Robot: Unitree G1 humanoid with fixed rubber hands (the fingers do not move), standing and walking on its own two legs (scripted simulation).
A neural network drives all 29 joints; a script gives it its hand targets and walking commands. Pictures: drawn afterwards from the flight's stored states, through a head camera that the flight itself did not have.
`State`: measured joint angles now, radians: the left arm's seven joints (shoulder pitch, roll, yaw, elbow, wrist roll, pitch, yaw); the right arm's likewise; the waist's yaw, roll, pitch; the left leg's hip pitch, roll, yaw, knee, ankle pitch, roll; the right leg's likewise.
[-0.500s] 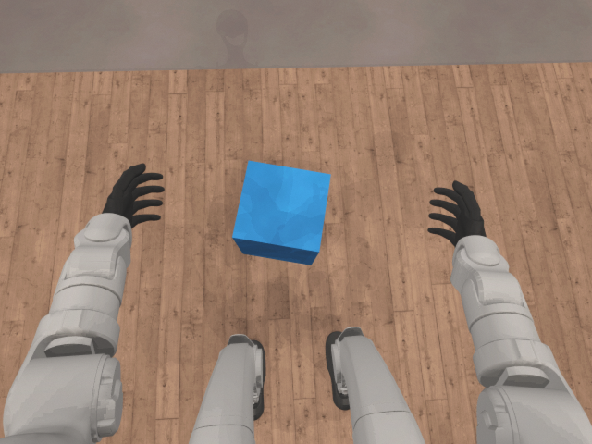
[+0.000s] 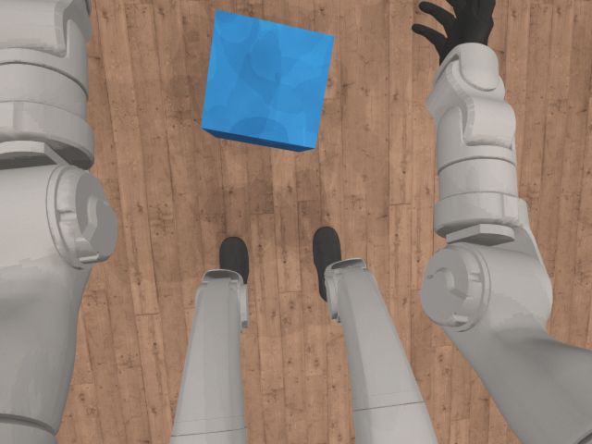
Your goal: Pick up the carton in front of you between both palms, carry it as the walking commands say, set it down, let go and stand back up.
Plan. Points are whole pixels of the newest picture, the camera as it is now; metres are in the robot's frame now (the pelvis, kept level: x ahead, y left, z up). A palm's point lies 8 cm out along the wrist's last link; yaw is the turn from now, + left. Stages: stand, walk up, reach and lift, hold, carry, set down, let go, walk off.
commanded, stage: reach and lift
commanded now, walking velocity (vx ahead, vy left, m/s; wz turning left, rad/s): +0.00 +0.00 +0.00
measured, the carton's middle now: (265, 94) +0.54 +0.00 -0.54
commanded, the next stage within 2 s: none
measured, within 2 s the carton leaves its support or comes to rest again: leaves its support in 1.70 s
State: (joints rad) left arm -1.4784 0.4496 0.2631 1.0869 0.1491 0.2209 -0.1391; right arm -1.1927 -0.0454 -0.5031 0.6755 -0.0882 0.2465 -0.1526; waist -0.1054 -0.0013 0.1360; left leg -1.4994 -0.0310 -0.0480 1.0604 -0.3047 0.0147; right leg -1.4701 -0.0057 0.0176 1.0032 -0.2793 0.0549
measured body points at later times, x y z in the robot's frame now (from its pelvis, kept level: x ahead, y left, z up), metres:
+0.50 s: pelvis -0.01 -0.01 -0.18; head +0.36 +0.02 +0.06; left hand +0.57 +0.18 -0.36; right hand +0.51 -0.20 -0.35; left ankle +0.07 +0.11 -0.63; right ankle +0.08 -0.15 -0.63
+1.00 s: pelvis -0.04 -0.01 -0.29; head +0.36 +0.01 -0.09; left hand +0.58 +0.16 -0.48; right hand +0.51 -0.20 -0.48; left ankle +0.07 +0.10 -0.63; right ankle +0.07 -0.15 -0.63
